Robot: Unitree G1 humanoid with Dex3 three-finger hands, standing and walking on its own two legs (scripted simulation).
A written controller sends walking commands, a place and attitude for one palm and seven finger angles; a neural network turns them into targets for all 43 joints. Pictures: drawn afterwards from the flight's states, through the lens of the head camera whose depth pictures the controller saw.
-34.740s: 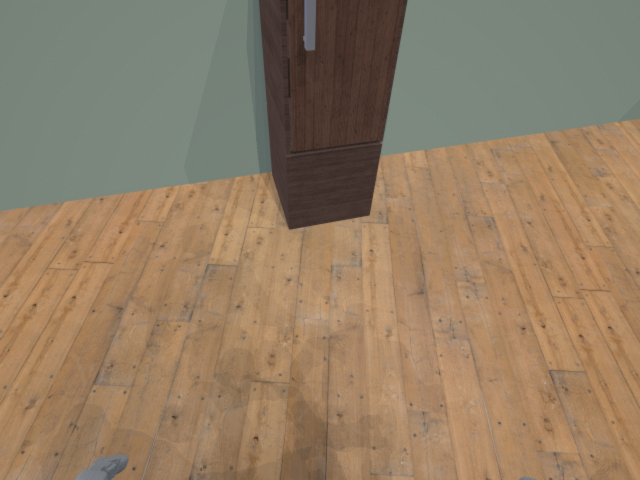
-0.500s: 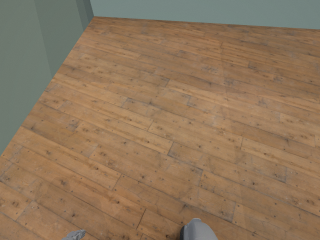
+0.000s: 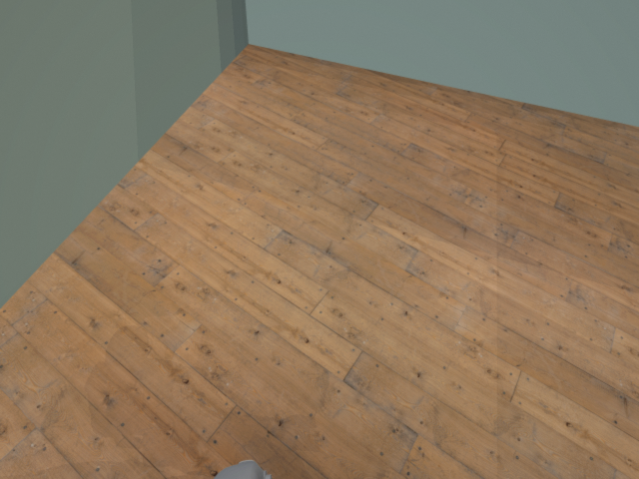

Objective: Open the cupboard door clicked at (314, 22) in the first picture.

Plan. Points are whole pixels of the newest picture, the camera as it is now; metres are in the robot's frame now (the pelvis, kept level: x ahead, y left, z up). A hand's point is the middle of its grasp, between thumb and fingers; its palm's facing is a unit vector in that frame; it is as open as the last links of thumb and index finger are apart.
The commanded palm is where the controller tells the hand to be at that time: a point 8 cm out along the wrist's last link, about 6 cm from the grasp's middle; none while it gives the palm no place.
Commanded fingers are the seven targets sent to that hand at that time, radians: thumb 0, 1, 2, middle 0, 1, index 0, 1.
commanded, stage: turn to face it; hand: left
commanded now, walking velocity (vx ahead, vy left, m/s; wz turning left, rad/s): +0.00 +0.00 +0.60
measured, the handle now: out of the picture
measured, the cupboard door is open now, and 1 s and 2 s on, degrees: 41 41 41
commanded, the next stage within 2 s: none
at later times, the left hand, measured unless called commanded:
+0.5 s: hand out of the picture +0.08 +0.16 -0.14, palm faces +0.28 -0.91 -0.31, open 7.4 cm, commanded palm none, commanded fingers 0.00 0.90 0.90 -0.20 -0.30 -0.20 -0.30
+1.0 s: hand out of the picture +0.00 +0.15 -0.16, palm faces +0.60 -0.76 -0.26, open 7.4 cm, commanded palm none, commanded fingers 0.00 0.90 0.90 -0.20 -0.30 -0.20 -0.30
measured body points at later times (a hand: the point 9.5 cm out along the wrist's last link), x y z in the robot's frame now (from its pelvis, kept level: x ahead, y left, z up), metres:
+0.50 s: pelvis +0.05 -0.07 +0.01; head +0.11 -0.08 +0.46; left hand +0.07 +0.21 -0.11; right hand +0.19 -0.30 -0.15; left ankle +0.06 +0.07 -0.68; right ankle +0.06 -0.18 -0.72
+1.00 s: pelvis +0.07 -0.07 +0.01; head +0.11 -0.03 +0.45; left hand -0.03 +0.19 -0.14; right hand +0.32 -0.21 -0.12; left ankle +0.02 +0.03 -0.72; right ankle +0.13 -0.20 -0.65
